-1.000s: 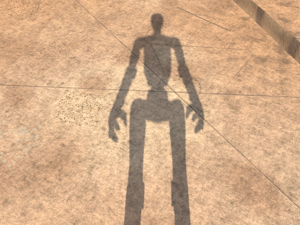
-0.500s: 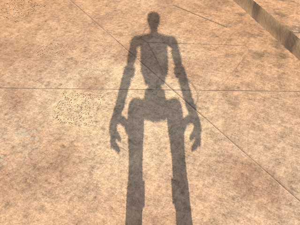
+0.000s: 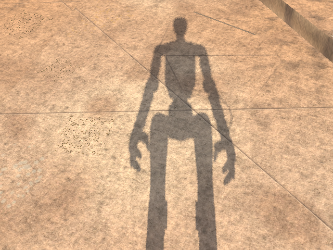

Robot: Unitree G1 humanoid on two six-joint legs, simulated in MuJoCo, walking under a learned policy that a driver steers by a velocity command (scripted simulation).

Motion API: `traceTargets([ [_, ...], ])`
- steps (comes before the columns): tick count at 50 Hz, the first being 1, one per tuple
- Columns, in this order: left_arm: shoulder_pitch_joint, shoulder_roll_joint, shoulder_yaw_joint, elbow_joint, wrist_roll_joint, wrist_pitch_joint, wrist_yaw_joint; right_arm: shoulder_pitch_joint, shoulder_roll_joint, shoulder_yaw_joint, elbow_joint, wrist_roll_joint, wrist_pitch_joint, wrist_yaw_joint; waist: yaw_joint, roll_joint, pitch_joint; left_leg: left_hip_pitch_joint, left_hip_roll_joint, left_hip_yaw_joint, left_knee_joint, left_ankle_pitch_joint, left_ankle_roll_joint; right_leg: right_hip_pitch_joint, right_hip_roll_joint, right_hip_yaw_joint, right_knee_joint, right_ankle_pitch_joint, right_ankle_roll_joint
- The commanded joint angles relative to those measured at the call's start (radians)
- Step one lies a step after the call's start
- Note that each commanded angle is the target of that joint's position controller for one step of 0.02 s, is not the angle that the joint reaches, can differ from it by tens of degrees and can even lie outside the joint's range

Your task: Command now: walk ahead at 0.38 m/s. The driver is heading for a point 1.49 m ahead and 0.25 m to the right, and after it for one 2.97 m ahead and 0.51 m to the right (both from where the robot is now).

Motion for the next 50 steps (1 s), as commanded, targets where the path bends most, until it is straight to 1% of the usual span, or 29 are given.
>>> traceTargets([
  [1,0.175,0.117,0.023,0.018,-0.001,-0.001,-0.001,-0.149,-0.043,-0.003,-0.113,-0.013,-0.046,0.026,0.034,-0.082,0.199,-0.527,0.062,0.001,0.304,0.089,0.018,0.201,-0.351,0.538,-0.393,-0.249,-0.120],
  [3,0.135,0.085,0.010,0.002,-0.004,-0.019,0.002,-0.145,-0.046,-0.008,-0.108,-0.010,-0.048,0.039,0.003,-0.079,0.169,-0.487,0.088,0.020,0.279,0.190,-0.004,0.197,-0.284,0.385,-0.404,-0.010,-0.094],
  [7,0.230,0.060,-0.009,0.042,-0.007,-0.033,0.008,-0.205,-0.038,-0.012,-0.133,-0.005,-0.025,0.039,0.001,-0.110,0.129,-0.507,0.059,0.096,0.253,0.243,-0.034,0.251,-0.227,0.199,-0.330,0.574,-0.075],
  [9,0.231,0.054,-0.019,0.044,-0.003,-0.031,0.012,-0.289,-0.015,-0.001,-0.166,0.002,-0.021,0.032,0.007,-0.119,0.146,-0.463,0.027,0.141,0.142,0.266,-0.048,0.200,-0.196,0.127,-0.297,0.832,-0.058],
  [12,0.231,0.055,-0.031,0.050,-0.001,-0.026,0.026,-0.373,0.013,0.020,-0.194,0.016,-0.022,0.020,0.024,-0.156,0.147,-0.288,-0.035,0.202,-0.109,0.337,-0.043,0.125,-0.150,0.064,-0.242,0.989,-0.026],
  [13,0.235,0.068,-0.030,0.054,0.000,-0.026,0.029,-0.348,0.000,0.020,-0.186,0.020,-0.022,0.014,0.017,-0.175,0.122,-0.221,-0.056,0.208,-0.146,0.359,-0.033,0.127,-0.154,0.066,-0.200,1.046,-0.022],
  [15,0.203,0.092,-0.025,0.050,-0.007,-0.032,0.036,-0.212,-0.044,0.009,-0.142,0.022,-0.028,0.000,-0.038,-0.200,0.050,-0.068,-0.081,0.178,-0.185,0.387,0.004,0.142,-0.179,0.091,-0.076,1.145,-0.012],
  [17,0.145,0.105,-0.020,0.043,-0.025,-0.032,0.032,-0.016,-0.085,-0.009,-0.078,0.005,-0.049,-0.010,-0.141,-0.163,-0.020,0.130,-0.028,0.119,-0.368,0.577,0.042,0.129,-0.166,0.086,0.173,0.971,0.002],
  [18,0.166,0.077,-0.026,0.024,-0.036,-0.033,0.029,0.089,-0.148,-0.024,-0.052,-0.017,-0.060,-0.012,-0.152,-0.064,-0.117,0.341,0.157,-0.036,-0.307,0.972,0.080,-0.011,-0.109,0.061,0.409,0.536,0.013],
  [19,0.358,-0.031,-0.037,0.052,-0.071,-0.010,0.035,0.095,-0.182,-0.025,-0.057,-0.019,-0.060,-0.004,-0.055,0.129,-0.285,0.521,0.461,-0.359,-0.245,1.527,0.274,-0.171,0.040,0.049,0.765,-0.360,0.036],
  [20,0.338,0.040,-0.014,0.074,-0.029,0.009,0.041,0.068,-0.144,-0.018,-0.067,0.032,-0.054,0.010,-0.050,-0.041,-0.279,0.386,0.420,-0.340,-0.287,1.458,0.278,-0.125,0.007,0.182,0.779,-0.293,0.027],
  [21,0.286,0.017,-0.016,0.052,-0.014,0.022,0.034,-0.085,-0.133,-0.018,-0.098,0.042,-0.042,-0.004,-0.020,0.064,-0.161,0.261,0.406,-0.330,-0.393,1.013,0.315,-0.214,-0.006,0.137,0.804,-0.244,0.039],
  [22,0.180,0.042,-0.011,0.033,0.016,0.028,0.029,-0.165,-0.056,0.003,-0.122,0.039,-0.037,-0.008,-0.014,-0.004,-0.041,0.111,0.347,-0.284,-0.487,0.785,0.268,-0.221,-0.041,0.135,0.740,-0.182,0.042],
  [23,0.119,0.049,-0.002,0.017,0.023,0.036,0.022,-0.180,-0.025,0.015,-0.120,0.031,-0.039,-0.015,0.000,-0.003,0.018,0.018,0.299,-0.215,-0.528,0.754,0.225,-0.188,-0.058,0.137,0.666,-0.145,0.046],
  [25,0.146,-0.006,-0.012,0.035,0.014,0.063,0.016,-0.157,0.004,0.032,-0.097,0.015,-0.044,-0.022,0.042,-0.012,0.020,-0.089,0.234,-0.094,-0.541,0.784,0.161,-0.052,-0.065,0.120,0.518,-0.115,0.056],
  [27,0.162,-0.039,-0.023,0.049,0.004,0.082,0.025,-0.127,-0.025,0.032,-0.081,0.006,-0.052,-0.020,0.055,0.010,0.004,-0.084,0.203,-0.053,-0.531,0.766,0.129,-0.010,-0.050,0.095,0.369,-0.131,0.065],
  [29,0.116,-0.018,-0.022,0.044,0.003,0.098,0.036,-0.102,-0.054,0.030,-0.078,0.003,-0.047,-0.019,0.037,0.034,-0.005,-0.064,0.200,-0.071,-0.542,0.591,0.118,-0.015,-0.045,0.084,0.255,-0.130,0.068],
  [32,0.052,0.003,-0.022,0.037,-0.001,0.108,0.037,-0.096,-0.063,0.027,-0.080,0.012,-0.026,-0.019,0.018,0.061,0.016,-0.107,0.196,-0.111,-0.595,0.205,0.098,0.008,-0.051,0.074,0.155,-0.042,0.066],
  [35,0.038,-0.009,-0.030,0.046,0.006,0.098,0.033,-0.107,-0.052,0.028,-0.083,0.023,-0.007,-0.022,0.028,0.018,0.080,-0.195,0.182,-0.128,-0.607,-0.025,0.050,0.090,-0.063,0.073,-0.014,0.073,0.055],
  [36,0.038,-0.001,-0.033,0.043,0.010,0.089,0.034,-0.086,-0.045,0.029,-0.077,0.022,-0.005,-0.022,0.024,-0.007,0.099,-0.207,0.174,-0.133,-0.606,-0.051,0.021,0.105,-0.097,0.114,-0.083,0.106,0.052],
  [37,0.070,0.017,-0.032,0.045,0.018,0.077,0.034,-0.064,-0.053,0.022,-0.074,0.023,-0.002,-0.021,0.016,-0.008,0.096,-0.190,0.149,-0.131,-0.583,-0.092,0.010,0.100,-0.122,0.144,-0.111,0.023,0.041],
  [38,0.055,0.055,-0.021,0.052,0.004,0.071,0.032,-0.040,-0.035,0.019,-0.076,0.033,0.007,-0.018,-0.014,-0.102,0.136,-0.152,0.086,-0.077,-0.561,-0.097,0.011,-0.019,-0.100,0.156,-0.115,-0.148,0.018],
  [39,0.059,0.047,-0.019,0.048,-0.001,0.065,0.029,-0.045,-0.050,0.014,-0.078,0.026,0.010,-0.016,-0.006,-0.120,0.144,-0.104,0.065,-0.049,-0.490,-0.127,0.021,-0.081,-0.101,0.180,-0.156,-0.268,0.001],
  [41,0.066,0.060,-0.010,0.037,-0.005,0.055,0.026,-0.048,-0.032,0.011,-0.092,0.019,0.008,-0.006,-0.009,-0.167,0.166,-0.112,0.027,-0.003,-0.370,-0.136,0.025,-0.111,-0.148,0.272,-0.243,-0.389,-0.040],
  [43,0.122,0.099,0.011,0.043,-0.005,0.048,0.028,-0.092,0.001,0.012,-0.115,0.000,-0.009,0.008,0.019,-0.215,0.172,-0.214,-0.027,0.082,-0.197,-0.012,0.007,-0.014,-0.261,0.443,-0.345,-0.444,-0.101],
  [44,0.127,0.115,0.021,0.042,-0.001,0.046,0.029,-0.110,0.002,0.011,-0.125,-0.008,-0.019,0.013,0.024,-0.214,0.176,-0.256,-0.015,0.093,-0.130,0.042,0.008,0.018,-0.314,0.497,-0.370,-0.419,-0.132],
  [46,0.129,0.125,0.032,0.036,0.001,0.037,0.026,-0.142,-0.019,0.001,-0.154,-0.005,-0.037,0.022,0.020,-0.177,0.161,-0.292,0.019,0.069,-0.069,0.025,0.011,0.042,-0.343,0.510,-0.378,-0.353,-0.155],
  [48,0.103,0.115,0.036,0.028,-0.001,0.027,0.022,-0.152,-0.019,-0.004,-0.171,0.003,-0.051,0.028,0.001,-0.161,0.158,-0.250,0.027,0.071,-0.123,0.018,0.011,0.039,-0.312,0.440,-0.354,-0.258,-0.135],
  [50,0.053,0.119,0.042,0.013,-0.010,0.022,0.019,-0.084,0.003,-0.006,-0.151,0.012,-0.062,0.028,-0.046,-0.143,0.145,-0.046,-0.012,0.123,-0.283,0.105,0.009,-0.057,-0.244,0.324,-0.289,-0.156,-0.103],
])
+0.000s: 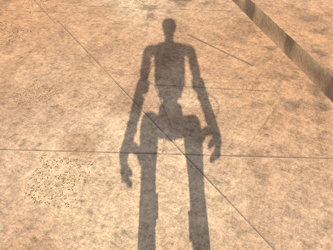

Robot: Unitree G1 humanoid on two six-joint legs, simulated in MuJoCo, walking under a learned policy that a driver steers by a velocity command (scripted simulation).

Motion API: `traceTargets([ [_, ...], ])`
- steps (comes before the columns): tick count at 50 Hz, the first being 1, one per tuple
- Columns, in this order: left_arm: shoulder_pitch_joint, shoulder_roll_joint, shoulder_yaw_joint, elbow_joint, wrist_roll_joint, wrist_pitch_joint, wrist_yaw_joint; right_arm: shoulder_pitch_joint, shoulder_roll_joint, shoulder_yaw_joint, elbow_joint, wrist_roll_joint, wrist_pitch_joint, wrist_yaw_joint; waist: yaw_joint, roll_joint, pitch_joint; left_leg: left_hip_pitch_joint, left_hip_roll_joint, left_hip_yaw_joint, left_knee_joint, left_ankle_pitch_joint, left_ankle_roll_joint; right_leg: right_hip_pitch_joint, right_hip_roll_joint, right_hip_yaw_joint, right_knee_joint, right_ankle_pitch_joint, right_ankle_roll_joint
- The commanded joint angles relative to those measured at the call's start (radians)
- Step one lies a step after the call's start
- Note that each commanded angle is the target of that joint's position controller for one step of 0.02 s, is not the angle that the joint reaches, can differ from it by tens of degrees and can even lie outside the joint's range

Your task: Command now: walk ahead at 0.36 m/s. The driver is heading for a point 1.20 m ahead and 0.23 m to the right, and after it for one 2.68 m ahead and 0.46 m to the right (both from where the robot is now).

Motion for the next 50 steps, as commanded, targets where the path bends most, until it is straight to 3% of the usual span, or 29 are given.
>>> traceTargets([
  [1,-0.064,0.126,0.028,-0.054,-0.006,-0.020,-0.003,0.110,-0.023,-0.017,-0.008,0.012,-0.029,0.001,-0.094,-0.063,0.133,0.181,-0.033,0.034,-0.169,0.080,-0.004,-0.227,-0.167,0.176,-0.120,-0.111,-0.149],
  [2,-0.084,0.105,0.024,-0.068,-0.003,-0.029,-0.005,0.219,-0.054,-0.030,0.024,0.010,-0.033,-0.008,-0.137,0.001,0.097,0.366,0.023,-0.053,-0.216,0.059,0.003,-0.347,-0.120,0.109,0.010,-0.076,-0.121],
  [3,-0.112,0.025,0.002,-0.109,-0.015,-0.040,-0.019,0.342,-0.160,-0.057,0.039,-0.001,-0.039,-0.023,-0.181,0.247,0.057,0.528,0.262,-0.421,-0.397,-0.180,0.063,-0.548,0.013,-0.037,0.342,-0.108,-0.069],
  [4,-0.151,0.070,0.013,-0.147,0.006,-0.042,-0.025,0.418,-0.202,-0.068,0.070,-0.001,-0.027,-0.025,-0.182,0.297,0.083,0.502,0.419,-0.647,-0.472,-0.197,0.136,-0.676,0.042,-0.066,0.566,-0.231,-0.072],
  [5,-0.194,0.093,0.021,-0.154,0.023,-0.039,-0.032,0.319,-0.144,-0.050,0.043,-0.010,-0.023,-0.028,-0.124,0.126,0.152,0.403,0.408,-0.574,-0.457,-0.156,0.135,-0.693,-0.027,0.009,0.678,-0.169,-0.092],
  [6,-0.187,0.062,0.017,-0.150,0.015,-0.041,-0.041,0.234,-0.119,-0.042,0.016,-0.007,-0.028,-0.025,-0.086,0.068,0.170,0.332,0.369,-0.478,-0.470,-0.085,0.110,-0.667,-0.049,0.039,0.692,-0.079,-0.096],
  [7,-0.172,0.046,0.015,-0.142,0.007,-0.042,-0.048,0.179,-0.106,-0.036,-0.001,-0.005,-0.034,-0.026,-0.056,0.054,0.169,0.300,0.329,-0.382,-0.493,-0.014,0.080,-0.637,-0.063,0.044,0.679,-0.008,-0.093],
  [9,-0.162,0.051,0.022,-0.137,0.014,-0.030,-0.058,0.169,-0.073,-0.020,0.003,0.000,-0.047,-0.034,-0.033,0.069,0.145,0.312,0.272,-0.225,-0.489,0.242,0.041,-0.617,-0.056,0.017,0.672,0.071,-0.081],
  [11,-0.190,0.044,0.023,-0.154,0.012,-0.018,-0.060,0.222,-0.066,-0.012,0.027,0.004,-0.055,-0.038,-0.027,0.085,0.121,0.350,0.255,-0.118,-0.450,0.538,0.022,-0.644,-0.040,-0.014,0.678,0.111,-0.075],
  [16,-0.420,0.005,-0.005,-0.264,0.004,-0.014,-0.071,0.210,-0.060,0.005,0.033,0.006,-0.060,-0.047,-0.040,0.099,0.172,0.237,0.199,0.059,-0.454,0.726,-0.006,-0.541,-0.005,-0.133,0.362,0.257,-0.070],
  [18,-0.454,0.020,-0.007,-0.290,0.004,-0.010,-0.072,0.232,-0.091,0.002,0.044,0.009,-0.064,-0.054,-0.039,0.111,0.159,0.250,0.219,0.089,-0.417,0.902,-0.011,-0.441,0.029,-0.191,0.260,0.256,-0.091],
  [20,-0.386,0.059,0.004,-0.282,0.008,-0.008,-0.067,0.230,-0.125,-0.005,0.048,0.015,-0.065,-0.066,0.002,0.126,0.100,0.301,0.241,0.120,-0.291,1.181,-0.023,-0.332,0.075,-0.219,0.241,0.226,-0.131],
  [22,-0.214,0.106,0.027,-0.235,0.012,-0.010,-0.060,0.198,-0.156,-0.016,0.036,0.012,-0.055,-0.074,0.084,0.149,0.004,0.317,0.269,0.129,-0.045,1.293,-0.023,-0.169,0.107,-0.200,0.226,0.168,-0.188],
  [23,-0.095,0.138,0.044,-0.197,0.018,-0.013,-0.057,0.171,-0.166,-0.022,0.022,0.012,-0.050,-0.068,0.141,0.146,-0.050,0.266,0.265,0.131,0.149,1.182,-0.020,-0.028,0.113,-0.167,0.156,0.172,-0.222],
  [24,-0.004,0.195,0.069,-0.178,0.026,-0.012,-0.048,0.136,-0.168,-0.026,-0.005,0.009,-0.047,-0.053,0.198,0.078,-0.095,0.113,0.214,0.150,0.452,0.869,-0.023,0.130,0.022,-0.023,0.073,0.073,-0.271],
  [25,-0.059,0.284,0.093,-0.209,0.021,0.001,-0.042,0.178,-0.057,-0.017,-0.064,0.008,-0.050,-0.037,0.091,-0.192,-0.175,-0.250,0.007,0.113,0.873,-0.116,-0.065,0.369,-0.279,0.490,0.039,0.183,-0.402],
  [26,-0.060,0.292,0.090,-0.217,-0.001,0.011,-0.045,0.114,-0.116,-0.024,-0.114,0.018,-0.058,-0.024,0.105,-0.078,-0.230,-0.417,-0.016,-0.100,0.975,-0.088,-0.054,0.393,-0.333,0.720,-0.115,0.013,-0.487],
  [27,-0.132,0.243,0.077,-0.224,-0.006,0.011,-0.035,0.024,-0.131,-0.024,-0.145,0.014,-0.069,-0.017,0.078,-0.006,-0.076,-0.495,0.053,-0.125,0.904,0.009,-0.046,0.271,-0.324,0.618,-0.177,-0.079,-0.441],
  [28,-0.177,0.189,0.063,-0.227,-0.008,0.007,-0.033,0.014,-0.138,-0.027,-0.152,0.015,-0.075,-0.015,0.029,0.068,0.028,-0.454,0.093,-0.117,0.790,0.066,-0.046,0.113,-0.293,0.530,-0.215,-0.005,-0.388],
  [29,-0.204,0.164,0.054,-0.229,-0.005,-0.005,-0.030,0.004,-0.131,-0.029,-0.155,0.005,-0.066,-0.019,-0.014,0.108,0.060,-0.386,0.120,-0.125,0.706,0.079,-0.058,0.012,-0.241,0.450,-0.218,0.125,-0.347],
  [31,-0.207,0.158,0.045,-0.235,-0.010,-0.029,-0.024,0.045,-0.099,-0.024,-0.150,-0.023,-0.024,-0.018,-0.059,0.095,0.056,-0.273,0.138,-0.124,0.609,0.070,-0.089,-0.104,-0.173,0.333,-0.217,0.294,-0.320],
  [34,-0.151,0.201,0.052,-0.229,-0.017,-0.048,-0.025,-0.021,-0.096,-0.025,-0.189,-0.028,0.009,-0.010,-0.055,0.039,0.059,-0.292,0.143,-0.087,0.476,0.130,-0.125,-0.133,-0.116,0.260,-0.222,0.390,-0.298],
  [40,0.009,0.181,0.040,-0.206,-0.018,-0.047,-0.028,-0.248,-0.101,-0.022,-0.268,-0.018,0.020,0.008,0.044,-0.030,0.063,-0.416,0.132,-0.053,0.205,0.380,-0.127,0.050,-0.097,0.221,-0.223,0.502,-0.182],
  [46,0.084,0.189,0.028,-0.195,0.001,-0.050,-0.010,-0.417,-0.103,-0.009,-0.336,-0.008,0.008,0.021,0.095,-0.052,0.090,-0.439,0.079,-0.020,0.024,0.361,-0.089,0.225,-0.139,0.222,-0.179,0.624,-0.190],
  [48,0.071,0.205,0.028,-0.195,0.007,-0.053,-0.004,-0.409,-0.115,-0.009,-0.347,-0.003,-0.001,0.022,0.072,-0.065,0.093,-0.374,0.060,-0.020,-0.036,0.317,-0.058,0.246,-0.166,0.223,-0.150,0.705,-0.189],
  [50,0.024,0.228,0.030,-0.202,0.008,-0.059,-0.002,-0.275,-0.143,-0.022,-0.312,0.002,-0.009,0.009,-0.001,-0.080,0.047,-0.156,0.004,-0.005,-0.092,0.244,-0.020,0.211,-0.162,0.192,-0.047,0.944,-0.157],
])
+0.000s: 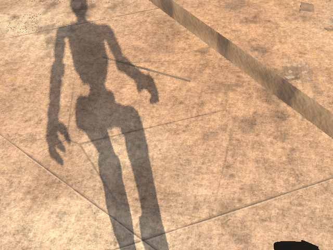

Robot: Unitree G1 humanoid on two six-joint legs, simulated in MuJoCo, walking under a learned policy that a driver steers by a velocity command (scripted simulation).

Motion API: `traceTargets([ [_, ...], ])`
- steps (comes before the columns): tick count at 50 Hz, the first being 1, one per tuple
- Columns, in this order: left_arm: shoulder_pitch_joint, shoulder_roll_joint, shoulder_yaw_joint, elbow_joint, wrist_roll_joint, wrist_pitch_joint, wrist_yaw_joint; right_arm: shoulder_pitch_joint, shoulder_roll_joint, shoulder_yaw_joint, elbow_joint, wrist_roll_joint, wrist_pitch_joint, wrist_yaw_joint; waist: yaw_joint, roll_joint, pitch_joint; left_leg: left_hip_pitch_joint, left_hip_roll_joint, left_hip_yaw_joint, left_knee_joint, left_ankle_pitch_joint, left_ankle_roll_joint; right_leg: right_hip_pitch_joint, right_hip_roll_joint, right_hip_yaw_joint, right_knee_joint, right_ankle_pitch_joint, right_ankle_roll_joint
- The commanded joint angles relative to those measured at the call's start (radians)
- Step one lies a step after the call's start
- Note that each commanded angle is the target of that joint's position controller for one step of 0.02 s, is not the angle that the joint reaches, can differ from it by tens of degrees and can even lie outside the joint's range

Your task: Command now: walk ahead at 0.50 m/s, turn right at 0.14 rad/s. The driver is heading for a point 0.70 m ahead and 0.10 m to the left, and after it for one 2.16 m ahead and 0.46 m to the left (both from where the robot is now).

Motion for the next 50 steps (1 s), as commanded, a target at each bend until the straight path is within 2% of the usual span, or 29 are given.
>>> traceTargets([
  [1,-0.008,0.171,0.030,-0.031,0.006,-0.015,0.003,0.143,-0.130,-0.042,-0.018,0.009,-0.030,-0.021,-0.135,-0.109,-0.082,0.271,-0.082,0.029,-0.093,-0.071,0.061,-0.020,-0.259,0.060,0.278,1.067,-0.042],
  [2,-0.023,0.164,0.026,-0.037,-0.001,-0.019,-0.002,0.304,-0.159,-0.055,0.025,-0.004,-0.040,-0.035,-0.211,-0.081,-0.170,0.505,-0.023,-0.021,-0.125,-0.036,0.093,-0.136,-0.223,0.029,0.473,0.940,-0.028],
  [3,0.014,0.091,0.007,-0.075,-0.026,-0.024,-0.008,0.453,-0.248,-0.075,0.039,-0.034,-0.044,-0.049,-0.234,0.058,-0.320,0.784,0.236,-0.340,-0.127,-0.155,0.163,-0.374,-0.137,-0.022,0.789,0.556,0.001],
  [4,0.125,0.071,0.010,-0.055,-0.046,-0.017,-0.009,0.458,-0.287,-0.089,0.063,-0.031,-0.033,-0.034,-0.176,0.235,-0.378,0.895,0.412,-0.748,-0.247,-0.115,0.281,-0.624,0.017,-0.057,1.051,-0.173,0.025],
  [5,0.042,0.139,0.023,-0.057,-0.009,-0.009,-0.005,0.366,-0.201,-0.072,0.053,0.002,-0.025,-0.024,-0.146,0.067,-0.226,0.757,0.351,-0.699,-0.290,-0.234,0.247,-0.700,-0.060,0.000,1.096,-0.092,0.008],
  [6,-0.043,0.125,0.020,-0.078,-0.003,-0.010,-0.013,0.274,-0.139,-0.056,0.040,0.011,-0.027,-0.019,-0.126,0.007,-0.097,0.603,0.312,-0.538,-0.321,-0.212,0.223,-0.706,-0.099,-0.011,1.050,-0.004,0.011],
  [7,-0.080,0.102,0.015,-0.089,-0.002,-0.009,-0.019,0.238,-0.108,-0.047,0.041,0.004,-0.033,-0.017,-0.107,-0.011,-0.047,0.518,0.261,-0.437,-0.353,-0.134,0.194,-0.686,-0.133,-0.025,0.999,0.039,0.013],
  [8,-0.088,0.096,0.016,-0.092,0.009,0.001,-0.025,0.243,-0.092,-0.040,0.055,0.006,-0.039,-0.020,-0.089,0.013,-0.022,0.464,0.223,-0.362,-0.372,-0.053,0.176,-0.665,-0.154,-0.039,0.963,0.053,0.021],
  [10,-0.068,0.069,0.010,-0.088,0.018,0.020,-0.039,0.281,-0.082,-0.034,0.087,0.012,-0.053,-0.020,-0.066,0.050,-0.028,0.419,0.184,-0.279,-0.401,0.060,0.163,-0.622,-0.169,-0.065,0.918,0.074,0.040],
  [12,-0.103,0.058,0.007,-0.100,0.021,0.029,-0.048,0.326,-0.100,-0.038,0.112,0.020,-0.065,-0.018,-0.061,0.048,-0.018,0.421,0.172,-0.228,-0.425,0.124,0.170,-0.668,-0.185,-0.092,0.886,0.105,0.056],
  [15,-0.247,0.058,0.002,-0.148,0.019,0.034,-0.054,0.380,-0.107,-0.038,0.137,0.022,-0.065,-0.019,-0.084,0.043,0.022,0.440,0.148,-0.171,-0.463,0.165,0.166,-0.770,-0.216,-0.129,0.782,0.212,0.080],
  [18,-0.377,0.041,-0.010,-0.190,0.013,0.031,-0.057,0.427,-0.104,-0.035,0.157,0.024,-0.064,-0.019,-0.113,0.042,0.035,0.458,0.118,-0.118,-0.460,0.249,0.145,-0.768,-0.210,-0.165,0.605,0.311,0.095],
  [21,-0.474,0.030,-0.021,-0.218,0.006,0.028,-0.056,0.476,-0.116,-0.035,0.175,0.022,-0.064,-0.024,-0.141,0.047,0.039,0.511,0.128,-0.102,-0.449,0.302,0.136,-0.733,-0.187,-0.189,0.460,0.368,0.088],
  [24,-0.532,0.044,-0.020,-0.241,0.005,0.023,-0.052,0.506,-0.125,-0.035,0.193,0.013,-0.059,-0.033,-0.150,0.049,0.046,0.604,0.168,-0.111,-0.414,0.356,0.143,-0.723,-0.170,-0.189,0.380,0.333,0.064],
  [27,-0.482,0.067,-0.009,-0.234,0.008,0.012,-0.043,0.485,-0.139,-0.037,0.200,0.008,-0.051,-0.043,-0.108,0.051,0.020,0.655,0.190,-0.111,-0.295,0.582,0.126,-0.600,-0.128,-0.192,0.312,0.224,0.021],
  [28,-0.387,0.083,0.000,-0.204,0.010,0.005,-0.035,0.475,-0.148,-0.039,0.202,0.007,-0.048,-0.044,-0.066,0.052,-0.029,0.652,0.178,-0.110,-0.183,0.684,0.115,-0.481,-0.096,-0.196,0.277,0.198,0.004],
  [29,-0.227,0.107,0.013,-0.152,0.018,-0.007,-0.025,0.459,-0.147,-0.037,0.198,0.013,-0.044,-0.042,0.003,0.021,-0.117,0.584,0.138,-0.083,-0.004,0.648,0.098,-0.269,-0.096,-0.191,0.216,0.241,-0.021],
  [30,-0.054,0.182,0.034,-0.122,0.045,-0.018,-0.010,0.449,-0.113,-0.025,0.163,0.025,-0.046,-0.038,0.060,-0.061,-0.245,0.380,0.089,-0.057,0.267,0.336,0.083,0.002,-0.296,0.011,0.212,0.178,-0.068],
  [31,-0.023,0.271,0.057,-0.120,0.055,-0.011,-0.011,0.590,0.007,-0.001,0.149,0.064,-0.041,-0.036,-0.007,-0.280,-0.373,0.025,-0.083,0.008,0.618,-0.431,0.043,0.262,-0.595,0.456,0.137,0.149,-0.195],
  [32,-0.069,0.205,0.050,-0.130,0.014,0.004,-0.018,0.533,-0.128,-0.036,0.172,0.032,-0.029,-0.046,0.000,-0.111,-0.318,-0.045,-0.049,-0.094,0.699,-0.427,0.058,0.151,-0.559,0.501,0.071,0.035,-0.179],
  [33,-0.174,0.140,0.030,-0.140,0.006,0.003,-0.020,0.446,-0.124,-0.042,0.149,0.026,-0.030,-0.040,-0.039,-0.081,-0.152,-0.061,-0.005,-0.110,0.677,-0.330,0.062,-0.007,-0.510,0.332,0.030,0.028,-0.140],
  [34,-0.225,0.093,0.018,-0.142,0.006,-0.006,-0.024,0.408,-0.096,-0.037,0.143,0.026,-0.030,-0.034,-0.060,-0.067,-0.074,-0.035,0.029,-0.107,0.628,-0.266,0.059,-0.127,-0.463,0.213,-0.020,0.101,-0.106],
  [35,-0.237,0.073,0.013,-0.135,0.005,-0.014,-0.020,0.399,-0.087,-0.040,0.147,0.015,-0.019,-0.029,-0.079,-0.083,-0.036,-0.001,0.047,-0.104,0.593,-0.238,0.054,-0.197,-0.421,0.121,-0.045,0.159,-0.069],
  [36,-0.237,0.060,0.009,-0.123,0.000,-0.020,-0.015,0.415,-0.075,-0.040,0.151,0.002,-0.004,-0.020,-0.104,-0.101,-0.020,0.036,0.058,-0.100,0.573,-0.221,0.044,-0.251,-0.389,0.047,-0.065,0.206,-0.044],
  [37,-0.224,0.061,0.009,-0.116,-0.002,-0.029,-0.013,0.419,-0.061,-0.041,0.151,-0.001,0.009,-0.013,-0.114,-0.102,-0.023,0.051,0.057,-0.094,0.570,-0.207,0.039,-0.268,-0.383,0.007,-0.074,0.252,-0.038],
  [41,-0.161,0.085,0.019,-0.089,-0.011,-0.050,-0.007,0.319,-0.047,-0.045,0.112,-0.003,0.033,0.004,-0.120,-0.085,0.004,-0.070,0.077,-0.075,0.534,-0.093,0.019,-0.238,-0.369,-0.122,-0.106,0.359,-0.030],
  [45,-0.105,0.077,0.015,-0.063,-0.007,-0.046,-0.004,0.181,-0.042,-0.040,0.062,0.001,0.033,0.014,-0.099,-0.084,0.039,-0.139,0.071,-0.043,0.379,0.037,0.006,-0.202,-0.344,-0.226,-0.105,0.447,-0.014],
  [47,-0.107,0.081,0.012,-0.059,-0.010,-0.043,0.002,0.122,-0.024,-0.029,0.040,-0.002,0.028,0.017,-0.098,-0.081,0.061,-0.083,0.049,0.011,0.238,0.083,0.004,-0.209,-0.330,-0.300,-0.058,0.663,0.000],
  [50,-0.058,0.103,0.014,-0.038,-0.012,-0.032,0.014,0.058,-0.011,-0.017,0.012,-0.008,0.025,0.021,-0.071,-0.098,0.045,-0.004,0.003,0.097,0.098,0.093,0.025,-0.148,-0.338,-0.360,0.030,0.874,0.013],
])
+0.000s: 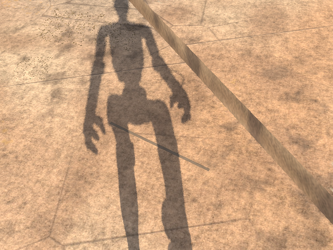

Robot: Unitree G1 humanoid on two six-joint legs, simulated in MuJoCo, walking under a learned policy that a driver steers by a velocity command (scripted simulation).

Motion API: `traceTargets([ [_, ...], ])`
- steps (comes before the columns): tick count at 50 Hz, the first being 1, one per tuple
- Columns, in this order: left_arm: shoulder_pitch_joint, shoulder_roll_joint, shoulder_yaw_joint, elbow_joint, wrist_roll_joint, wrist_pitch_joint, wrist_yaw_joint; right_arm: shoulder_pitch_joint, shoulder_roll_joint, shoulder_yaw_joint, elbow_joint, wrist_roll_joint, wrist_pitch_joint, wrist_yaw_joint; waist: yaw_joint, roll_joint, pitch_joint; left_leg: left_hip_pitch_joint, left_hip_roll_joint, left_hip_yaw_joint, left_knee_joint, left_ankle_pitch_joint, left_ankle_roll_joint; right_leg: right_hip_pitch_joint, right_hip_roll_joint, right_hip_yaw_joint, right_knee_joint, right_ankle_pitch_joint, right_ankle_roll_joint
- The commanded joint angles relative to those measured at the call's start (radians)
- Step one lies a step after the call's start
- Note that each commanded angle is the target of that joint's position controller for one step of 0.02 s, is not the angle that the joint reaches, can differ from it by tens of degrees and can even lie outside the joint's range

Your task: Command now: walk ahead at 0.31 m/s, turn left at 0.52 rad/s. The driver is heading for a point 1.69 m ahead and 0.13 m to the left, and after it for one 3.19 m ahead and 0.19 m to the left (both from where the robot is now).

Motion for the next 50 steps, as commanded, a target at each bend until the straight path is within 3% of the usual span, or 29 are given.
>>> traceTargets([
  [1,0.020,0.143,0.025,-0.036,-0.002,0.000,0.016,-0.048,-0.007,0.011,-0.073,-0.008,-0.014,0.005,-0.009,-0.125,0.020,0.099,-0.065,0.094,-0.106,-0.002,0.022,-0.032,-0.259,0.016,0.059,0.876,-0.037],
  [3,-0.004,0.169,0.035,-0.042,-0.002,0.013,0.029,0.035,-0.036,0.000,-0.059,-0.016,-0.018,-0.001,-0.046,-0.160,-0.031,0.188,-0.116,0.107,-0.127,-0.099,0.058,0.005,-0.271,0.007,0.201,1.045,-0.034],
  [5,-0.033,0.185,0.044,-0.058,-0.004,0.033,0.031,0.186,-0.081,-0.022,-0.021,-0.022,-0.035,-0.013,-0.108,-0.139,-0.127,0.353,-0.157,0.080,-0.234,-0.103,0.104,-0.008,-0.272,0.015,0.486,0.965,-0.027],
  [6,-0.048,0.191,0.048,-0.073,-0.015,0.037,0.024,0.269,-0.131,-0.040,-0.004,-0.032,-0.051,-0.027,-0.164,-0.059,-0.184,0.512,-0.100,-0.003,-0.346,0.138,0.143,-0.120,-0.228,0.004,0.747,0.682,0.013],
  [7,0.054,0.076,0.026,-0.116,-0.006,0.039,0.015,0.232,-0.253,-0.069,-0.015,-0.025,-0.052,-0.036,-0.052,0.152,-0.275,0.813,0.205,-0.317,-0.158,0.871,0.250,-0.456,-0.087,0.026,1.062,-0.337,0.054],
  [8,0.056,0.110,0.029,-0.137,-0.011,0.054,0.013,0.291,-0.292,-0.085,-0.037,0.021,-0.035,-0.039,-0.103,0.096,-0.436,0.910,0.323,-0.587,-0.250,0.872,0.415,-0.602,0.002,0.221,1.251,-0.390,0.079],
  [9,-0.016,0.123,0.028,-0.150,-0.002,0.058,0.011,0.225,-0.256,-0.079,-0.061,0.034,-0.014,-0.050,-0.098,-0.003,-0.349,0.796,0.294,-0.513,-0.329,0.648,0.395,-0.649,-0.056,0.283,1.239,-0.281,0.079],
  [10,-0.080,0.123,0.027,-0.165,0.000,0.056,0.009,0.144,-0.190,-0.060,-0.072,0.040,-0.002,-0.056,-0.077,-0.023,-0.203,0.641,0.245,-0.448,-0.391,0.488,0.354,-0.661,-0.084,0.281,1.168,-0.202,0.081],
  [11,-0.107,0.129,0.031,-0.167,0.010,0.060,0.010,0.104,-0.145,-0.047,-0.072,0.040,0.003,-0.059,-0.044,-0.053,-0.119,0.532,0.185,-0.395,-0.429,0.417,0.303,-0.640,-0.104,0.288,1.088,-0.164,0.085],
  [12,-0.095,0.132,0.034,-0.171,0.025,0.078,0.011,0.093,-0.121,-0.040,-0.076,0.043,0.005,-0.062,-0.023,-0.040,-0.098,0.457,0.146,-0.355,-0.448,0.384,0.271,-0.590,-0.114,0.291,1.027,-0.142,0.091],
  [14,-0.057,0.111,0.031,-0.162,0.028,0.112,0.011,0.088,-0.125,-0.038,-0.078,0.026,-0.003,-0.056,0.000,-0.032,-0.124,0.397,0.101,-0.306,-0.456,0.375,0.238,-0.517,-0.099,0.283,0.968,-0.114,0.095],
  [17,-0.060,0.099,0.028,-0.164,0.018,0.126,0.008,0.097,-0.151,-0.042,-0.081,0.014,-0.014,-0.052,0.000,-0.002,-0.159,0.388,0.076,-0.276,-0.468,0.325,0.211,-0.505,-0.092,0.279,0.889,-0.067,0.095],
  [22,-0.158,0.117,0.031,-0.188,0.016,0.145,0.010,0.126,-0.145,-0.035,-0.074,0.010,0.002,-0.055,-0.044,0.055,-0.129,0.417,0.070,-0.327,-0.535,-0.086,0.175,-0.537,-0.096,0.294,0.738,-0.040,0.097],
  [25,-0.182,0.112,0.027,-0.191,0.010,0.145,0.011,0.130,-0.143,-0.031,-0.068,0.004,0.009,-0.056,-0.059,0.069,-0.103,0.420,0.075,-0.355,-0.550,-0.223,0.171,-0.496,-0.081,0.291,0.629,-0.070,0.088],
  [29,-0.155,0.103,0.021,-0.179,-0.002,0.136,0.019,0.120,-0.137,-0.024,-0.057,-0.003,0.016,-0.056,-0.061,0.079,-0.082,0.398,0.084,-0.378,-0.521,-0.218,0.175,-0.376,-0.039,0.265,0.468,-0.139,0.057],
  [32,-0.061,0.079,0.012,-0.142,-0.004,0.119,0.029,0.112,-0.127,-0.014,-0.041,0.015,0.023,-0.065,-0.011,0.042,-0.072,0.349,0.065,-0.375,-0.452,-0.152,0.122,-0.188,-0.023,0.248,0.125,0.016,0.019],
  [33,-0.065,0.109,0.013,-0.143,0.009,0.106,0.033,0.136,-0.096,-0.005,-0.038,0.020,0.019,-0.067,-0.029,-0.017,-0.068,0.303,0.032,-0.356,-0.416,-0.181,0.069,-0.127,-0.100,0.346,0.034,0.055,0.002],
  [34,-0.086,0.173,0.018,-0.160,0.024,0.095,0.033,0.176,-0.037,0.012,-0.039,0.031,0.013,-0.065,-0.062,-0.165,-0.101,0.264,-0.054,-0.254,-0.312,-0.280,0.019,-0.098,-0.286,0.560,-0.042,0.055,-0.050],
  [35,-0.179,0.157,0.009,-0.164,0.017,0.090,0.021,0.121,-0.064,0.005,-0.038,0.030,0.013,-0.066,-0.079,-0.206,-0.008,0.325,-0.135,-0.155,-0.311,-0.324,0.002,-0.290,-0.347,0.589,-0.035,0.200,-0.103],
  [36,-0.228,0.111,-0.005,-0.175,0.014,0.080,0.014,0.125,-0.071,0.006,-0.019,0.019,0.014,-0.064,-0.090,-0.173,-0.019,0.426,-0.107,-0.160,-0.306,-0.279,-0.003,-0.322,-0.306,0.525,-0.019,0.233,-0.096],
  [38,-0.192,0.125,-0.003,-0.147,0.007,0.073,0.012,0.098,-0.074,0.008,0.000,0.017,0.010,-0.059,-0.070,-0.179,-0.031,0.488,-0.094,-0.180,-0.384,-0.124,-0.006,-0.298,-0.209,0.444,0.003,0.142,-0.033],
  [40,-0.159,0.130,-0.004,-0.128,-0.001,0.071,0.015,0.104,-0.089,0.009,0.019,0.012,0.003,-0.056,-0.060,-0.169,-0.043,0.512,-0.059,-0.198,-0.407,-0.064,-0.009,-0.278,-0.177,0.426,0.011,0.111,-0.016],
  [44,-0.120,0.112,-0.007,-0.087,-0.001,0.079,0.016,0.127,-0.071,0.015,0.090,0.022,0.001,-0.064,-0.046,-0.063,-0.003,0.468,-0.043,-0.214,-0.431,-0.069,-0.007,-0.229,-0.154,0.403,0.019,0.085,-0.017],
  [50,-0.107,0.104,-0.010,-0.034,-0.002,0.079,0.016,0.126,-0.065,0.022,0.160,0.025,-0.002,-0.075,-0.035,-0.032,-0.017,0.478,-0.030,-0.221,-0.448,-0.034,-0.009,-0.180,-0.140,0.383,0.040,0.149,-0.019],
])
Velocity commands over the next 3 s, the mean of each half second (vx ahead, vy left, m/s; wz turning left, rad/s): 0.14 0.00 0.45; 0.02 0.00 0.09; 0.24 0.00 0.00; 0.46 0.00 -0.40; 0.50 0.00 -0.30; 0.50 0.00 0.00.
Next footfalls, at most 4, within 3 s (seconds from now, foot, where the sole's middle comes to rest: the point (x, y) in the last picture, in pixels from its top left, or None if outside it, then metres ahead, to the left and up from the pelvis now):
0.12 left None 0.21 0.08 -0.78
0.66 right None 0.19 -0.11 -0.78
1.42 left None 0.30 0.15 -0.78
1.92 right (168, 208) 0.64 0.06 -0.78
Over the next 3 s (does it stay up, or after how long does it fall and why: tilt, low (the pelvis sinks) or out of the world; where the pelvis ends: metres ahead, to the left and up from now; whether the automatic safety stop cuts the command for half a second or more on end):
stays up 1.09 0.07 -0.01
